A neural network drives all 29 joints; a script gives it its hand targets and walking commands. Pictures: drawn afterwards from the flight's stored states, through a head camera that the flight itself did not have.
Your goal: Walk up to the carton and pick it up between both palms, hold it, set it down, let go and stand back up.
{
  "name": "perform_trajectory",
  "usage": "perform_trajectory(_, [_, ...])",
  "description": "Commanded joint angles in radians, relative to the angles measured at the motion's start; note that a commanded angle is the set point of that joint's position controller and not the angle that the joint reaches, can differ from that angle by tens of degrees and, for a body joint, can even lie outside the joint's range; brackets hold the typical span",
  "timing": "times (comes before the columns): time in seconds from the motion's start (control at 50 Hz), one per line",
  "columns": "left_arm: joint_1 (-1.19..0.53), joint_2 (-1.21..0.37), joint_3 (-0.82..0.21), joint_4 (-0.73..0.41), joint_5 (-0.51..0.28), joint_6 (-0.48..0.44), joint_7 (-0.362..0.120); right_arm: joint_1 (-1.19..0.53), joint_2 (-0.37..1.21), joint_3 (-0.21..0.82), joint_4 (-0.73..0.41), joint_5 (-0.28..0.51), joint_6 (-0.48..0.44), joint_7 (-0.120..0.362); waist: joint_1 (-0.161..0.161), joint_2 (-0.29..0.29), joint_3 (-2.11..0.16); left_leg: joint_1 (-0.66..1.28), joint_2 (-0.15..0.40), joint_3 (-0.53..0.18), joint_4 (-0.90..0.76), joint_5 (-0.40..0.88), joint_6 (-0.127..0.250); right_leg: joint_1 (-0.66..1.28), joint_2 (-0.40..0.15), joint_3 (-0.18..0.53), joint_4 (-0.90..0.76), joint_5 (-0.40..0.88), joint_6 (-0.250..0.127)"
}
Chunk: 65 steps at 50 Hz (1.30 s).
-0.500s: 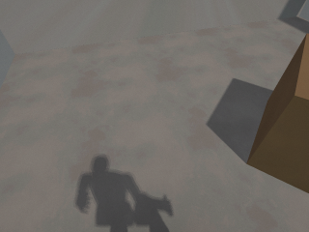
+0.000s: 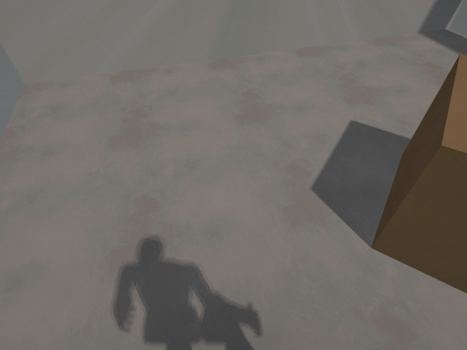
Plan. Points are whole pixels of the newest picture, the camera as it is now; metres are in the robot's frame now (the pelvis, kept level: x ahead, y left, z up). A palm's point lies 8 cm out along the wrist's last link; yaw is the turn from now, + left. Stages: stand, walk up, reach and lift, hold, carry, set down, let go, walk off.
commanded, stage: stand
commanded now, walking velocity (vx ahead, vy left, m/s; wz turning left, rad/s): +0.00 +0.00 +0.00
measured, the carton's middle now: out of the picture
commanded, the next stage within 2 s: walk up in 0.58 s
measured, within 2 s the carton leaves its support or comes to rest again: neither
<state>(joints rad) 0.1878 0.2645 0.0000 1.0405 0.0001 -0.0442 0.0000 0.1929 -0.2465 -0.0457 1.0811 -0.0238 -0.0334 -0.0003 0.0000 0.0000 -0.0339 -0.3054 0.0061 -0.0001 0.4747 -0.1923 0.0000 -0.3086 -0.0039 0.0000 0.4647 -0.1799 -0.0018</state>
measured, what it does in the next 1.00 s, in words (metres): lifts its right foot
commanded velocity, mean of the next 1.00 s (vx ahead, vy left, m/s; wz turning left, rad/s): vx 0.00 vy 0.00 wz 0.00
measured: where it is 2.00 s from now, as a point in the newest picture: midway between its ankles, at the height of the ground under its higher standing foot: outside the picture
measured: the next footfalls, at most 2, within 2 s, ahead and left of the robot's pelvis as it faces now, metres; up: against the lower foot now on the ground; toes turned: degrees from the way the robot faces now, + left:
right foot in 1.12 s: +0.07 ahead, -0.25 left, +0.00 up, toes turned -13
left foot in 1.44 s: +0.15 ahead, -0.11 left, +0.00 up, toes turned -12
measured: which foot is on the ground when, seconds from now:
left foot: down 0.00-1.00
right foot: down 0.00-0.82, up 0.84-1.00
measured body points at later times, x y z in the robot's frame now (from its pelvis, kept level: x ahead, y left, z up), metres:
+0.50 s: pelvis +0.00 +0.00 +0.00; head +0.00 +0.00 +0.45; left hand +0.07 +0.27 -0.14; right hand +0.06 -0.27 -0.14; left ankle +0.04 +0.12 -0.74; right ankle +0.04 -0.12 -0.74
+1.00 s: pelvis +0.00 -0.04 +0.00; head +0.01 -0.03 +0.45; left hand +0.12 +0.25 -0.12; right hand +0.06 -0.36 -0.11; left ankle +0.04 +0.12 -0.74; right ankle -0.01 -0.19 -0.69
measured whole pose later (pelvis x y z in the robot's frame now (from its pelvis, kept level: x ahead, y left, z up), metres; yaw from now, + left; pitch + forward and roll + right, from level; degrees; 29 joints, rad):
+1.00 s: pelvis +0.00 -0.04 +0.00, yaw -6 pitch +1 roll -1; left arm 0.20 0.38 0.05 0.87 0.00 0.06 -0.09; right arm 0.19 -0.32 -0.10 0.98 -0.05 -0.05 -0.05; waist 0.00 -0.02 -0.02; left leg -0.28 0.11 0.05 0.47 -0.21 0.00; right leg -0.46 -0.04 0.00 0.88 -0.31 0.00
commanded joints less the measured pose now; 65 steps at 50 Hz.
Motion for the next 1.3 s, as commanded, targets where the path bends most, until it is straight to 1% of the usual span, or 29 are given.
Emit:
perform_trajectory(0.0, [-0.063, 0.258, 0.048, -0.043, 0.023, -0.034, 0.013, -0.05, -0.243, -0.032, -0.052, 0.004, -0.026, -0.003, -0.002, 0.008, -0.041, 0.106, 0.107, -0.117, -0.134, -0.024, 0.053, 0.075, -0.123, 0.132, -0.107, -0.016, -0.045])
perform_trajectory(0.02, [-0.059, 0.227, 0.041, -0.037, 0.028, -0.031, 0.016, -0.056, -0.219, -0.026, -0.052, 0.004, -0.026, 0.002, -0.003, -0.047, -0.054, 0.122, 0.117, -0.114, -0.134, -0.031, 0.047, 0.102, -0.108, 0.114, -0.108, -0.018, -0.036])
perform_trajectory(0.14, [-0.048, 0.222, 0.043, -0.038, 0.02, -0.022, 0.01, -0.026, -0.244, -0.034, -0.037, 0.0, -0.024, -0.005, -0.001, -0.002, -0.014, 0.086, 0.113, -0.115, -0.14, -0.026, 0.04, 0.089, -0.106, 0.114, -0.11, -0.039, -0.044])
perform_trajectory(0.24, [-0.054, 0.227, 0.035, -0.037, 0.022, -0.019, 0.016, -0.058, -0.254, -0.03, -0.046, 0.0, -0.021, -0.005, -0.001, -0.046, -0.052, 0.12, 0.125, -0.113, -0.149, -0.03, 0.044, 0.097, -0.124, 0.137, -0.135, -0.029, -0.041])
perform_trajectory(0.26, [-0.034, 0.227, 0.033, -0.022, 0.016, -0.024, 0.015, -0.049, -0.254, -0.033, -0.032, 0.01, -0.022, -0.008, -0.005, 0.024, -0.044, 0.134, 0.116, -0.109, -0.133, -0.027, 0.043, 0.078, -0.132, 0.153, -0.156, -0.031, -0.047])
perform_trajectory(0.28, [-0.053, 0.24, 0.038, -0.04, 0.019, -0.029, 0.014, -0.021, -0.226, -0.032, -0.03, 0.003, -0.024, -0.01, -0.006, -0.033, -0.026, 0.109, 0.112, -0.113, -0.148, -0.004, 0.045, 0.101, -0.116, 0.127, -0.13, -0.012, -0.038])
perform_trajectory(0.44, [-0.044, 0.248, 0.051, -0.017, 0.022, -0.024, 0.021, -0.044, -0.248, -0.026, -0.023, -0.001, -0.023, -0.002, -0.002, -0.036, -0.014, 0.107, 0.119, -0.118, -0.157, -0.039, 0.042, 0.1, -0.122, 0.121, -0.137, -0.021, -0.038])
perform_trajectory(0.52, [-0.043, 0.259, 0.044, -0.027, 0.02, -0.026, 0.017, -0.046, -0.268, -0.038, -0.031, 0.008, -0.019, -0.003, -0.005, 0.017, -0.073, 0.147, 0.122, -0.117, -0.156, -0.02, 0.041, 0.115, -0.123, 0.127, -0.132, 0.003, -0.04])
perform_trajectory(0.56, [-0.042, 0.222, 0.033, -0.016, 0.02, -0.028, 0.015, -0.025, -0.228, -0.026, -0.018, 0.01, -0.02, -0.007, -0.007, -0.05, -0.059, 0.135, 0.119, -0.116, -0.143, -0.004, 0.048, 0.119, -0.131, 0.129, -0.14, -0.004, -0.039])
perform_trajectory(0.62, [-0.069, 0.228, 0.04, -0.03, 0.018, -0.033, 0.012, -0.041, -0.241, -0.026, -0.018, 0.0, -0.022, -0.011, -0.009, 0.005, -0.067, 0.145, 0.117, -0.106, -0.151, 0.035, 0.038, 0.112, -0.13, 0.126, -0.125, 0.019, -0.039])
perform_trajectory(0.74, [-0.021, 0.227, 0.032, -0.016, 0.022, -0.021, 0.017, -0.004, -0.229, -0.023, -0.008, 0.013, -0.018, -0.009, -0.017, -0.03, -0.044, 0.139, 0.114, -0.11, -0.16, 0.003, 0.036, 0.116, -0.132, 0.133, -0.138, -0.016, -0.044])
perform_trajectory(0.76, [-0.026, 0.3, 0.093, -0.171, 0.085, 0.027, -0.039, 0.04, -0.401, -0.085, -0.058, 0.002, -0.032, -0.042, -0.028, -0.089, -0.03, 0.291, 0.151, -0.089, -0.074, -0.05, 0.087, -0.128, -0.038, 0.15, -0.046, -0.028, -0.064])
perform_trajectory(0.78, [-0.06, 0.285, 0.094, -0.176, 0.077, 0.043, -0.055, 0.065, -0.433, -0.102, -0.064, -0.01, -0.03, -0.056, -0.04, -0.026, 0.002, 0.336, 0.258, -0.189, -0.115, -0.084, 0.138, -0.249, -0.009, 0.095, 0.08, -0.096, -0.035])
perform_trajectory(0.8, [-0.071, 0.266, 0.091, -0.204, 0.076, 0.062, -0.067, 0.089, -0.456, -0.126, -0.077, -0.012, -0.036, -0.069, -0.054, 0.084, 0.008, 0.315, 0.401, -0.27, -0.2, -0.074, 0.21, -0.329, -0.022, 0.088, 0.261, -0.21, -0.02])
perform_trajectory(0.84, [-0.009, 0.305, 0.11, -0.223, 0.086, 0.094, -0.082, 0.014, -0.452, -0.138, -0.124, -0.011, -0.033, -0.08, -0.014, 0.001, 0.007, 0.186, 0.496, -0.265, -0.232, -0.091, 0.265, -0.281, -0.094, 0.133, 0.503, -0.236, -0.001])
perform_trajectory(0.88, [0.008, 0.294, 0.12, -0.262, 0.08, 0.101, -0.1, -0.013, -0.429, -0.135, -0.166, -0.029, -0.038, -0.081, 0.015, 0.049, 0.052, 0.146, 0.449, -0.174, -0.199, -0.052, 0.233, -0.297, -0.131, 0.151, 0.519, -0.23, -0.008])
perform_trajectory(0.9, [0.003, 0.301, 0.119, -0.264, 0.08, 0.101, -0.107, -0.013, -0.411, -0.132, -0.184, -0.028, -0.042, -0.084, 0.009, -0.007, 0.038, 0.111, 0.422, -0.159, -0.2, -0.069, 0.233, -0.275, -0.111, 0.132, 0.553, -0.225, -0.004])
perform_trajectory(0.96, [0.022, 0.273, 0.137, -0.301, 0.07, 0.1, -0.129, -0.005, -0.42, -0.137, -0.193, -0.028, -0.041, -0.069, 0.014, 0.085, 0.056, 0.176, 0.307, 0.03, -0.132, 0.002, 0.17, -0.269, -0.108, 0.098, 0.333, -0.182, 0.005])
perform_trajectory(1.0, [-0.006, 0.264, 0.137, -0.337, 0.07, 0.095, -0.136, 0.016, -0.446, -0.141, -0.21, -0.028, -0.041, -0.058, -0.008, 0.146, 0.048, 0.161, 0.308, 0.055, -0.105, -0.02, 0.167, -0.214, -0.1, 0.057, 0.229, -0.236, 0.009])
perform_trajectory(1.04, [0.061, 0.275, 0.148, -0.337, 0.071, 0.089, -0.136, -0.02, -0.472, -0.142, -0.226, -0.031, -0.033, -0.054, 0.029, 0.169, -0.029, 0.111, 0.309, 0.083, -0.027, -0.009, 0.159, -0.063, -0.085, 0.011, 0.11, -0.216, -0.016])
perform_trajectory(1.06, [0.101, 0.281, 0.161, -0.309, 0.072, 0.086, -0.13, -0.031, -0.462, -0.137, -0.239, -0.024, -0.026, -0.053, 0.06, 0.118, -0.06, 0.023, 0.293, 0.122, 0.049, -0.095, 0.141, 0.07, -0.048, -0.047, 0.047, -0.137, -0.029])
perform_trajectory(1.08, [0.201, 0.33, 0.18, -0.253, 0.074, 0.073, -0.126, -0.015, -0.413, -0.12, -0.232, -0.024, -0.023, -0.053, 0.083, -0.033, -0.092, -0.095, 0.212, 0.164, 0.259, -0.231, 0.108, 0.225, -0.016, 0.019, 0.02, -0.099, -0.036])
perform_trajectory(1.1, [0.28, 0.41, 0.201, -0.249, 0.085, 0.07, -0.113, 0.001, -0.345, -0.091, -0.249, -0.027, -0.018, -0.05, 0.13, -0.206, -0.049, -0.301, 0.103, 0.2, 0.444, -0.384, 0.07, 0.296, -0.064, 0.161, -0.06, -0.211, -0.088])
perform_trajectory(1.12, [0.236, 0.474, 0.208, -0.282, 0.091, 0.078, -0.105, 0.001, -0.31, -0.073, -0.272, -0.017, -0.012, -0.051, 0.118, -0.352, 0.031, -0.447, 0.005, 0.171, 0.581, -0.474, 0.027, 0.197, -0.192, 0.444, -0.212, -0.375, -0.147])
perform_trajectory(1.14, [0.141, 0.486, 0.219, -0.323, 0.08, 0.083, -0.103, -0.016, -0.359, -0.076, -0.292, -0.01, -0.007, -0.055, 0.096, -0.27, 0.096, -0.416, 0.055, 0.085, 0.616, -0.394, 0.024, 0.06, -0.245, 0.539, -0.319, -0.566, -0.179])
perform_trajectory(1.16, [0.098, 0.499, 0.223, -0.337, 0.069, 0.084, -0.099, -0.008, -0.39, -0.086, -0.271, 0.002, -0.004, -0.055, 0.092, -0.264, 0.148, -0.369, 0.086, 0.049, 0.626, -0.358, 0.028, -0.046, -0.24, 0.551, -0.366, -0.686, -0.178])
perform_trajectory(1.22, [0.051, 0.4, 0.192, -0.357, 0.067, 0.09, -0.096, 0.013, -0.39, -0.09, -0.249, 0.021, -0.007, -0.039, 0.054, -0.168, 0.135, -0.299, 0.09, 0.048, 0.585, -0.222, 0.01, -0.019, -0.12, 0.378, -0.247, -0.375, -0.123])
perform_trajectory(1.24, [0.04, 0.368, 0.172, -0.364, 0.065, 0.093, -0.094, 0.054, -0.374, -0.083, -0.236, 0.012, -0.017, -0.041, 0.04, -0.225, 0.13, -0.276, 0.073, 0.049, 0.515, -0.23, 0.007, -0.013, -0.107, 0.36, -0.23, -0.301, -0.164])
perform_trajectory(1.28, [0.075, 0.358, 0.17, -0.387, 0.067, 0.088, -0.095, 0.102, -0.375, -0.079, -0.218, 0.009, -0.023, -0.043, 0.06, -0.182, 0.017, -0.269, 0.05, 0.051, 0.413, -0.304, -0.002, 0.166, -0.122, 0.371, -0.17, -0.188, -0.2])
